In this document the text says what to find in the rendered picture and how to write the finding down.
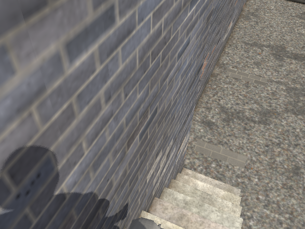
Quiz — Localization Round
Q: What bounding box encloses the left robot thigh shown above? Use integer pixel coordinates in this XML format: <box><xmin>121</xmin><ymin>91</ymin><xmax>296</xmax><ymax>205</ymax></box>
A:
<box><xmin>130</xmin><ymin>218</ymin><xmax>164</xmax><ymax>229</ymax></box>

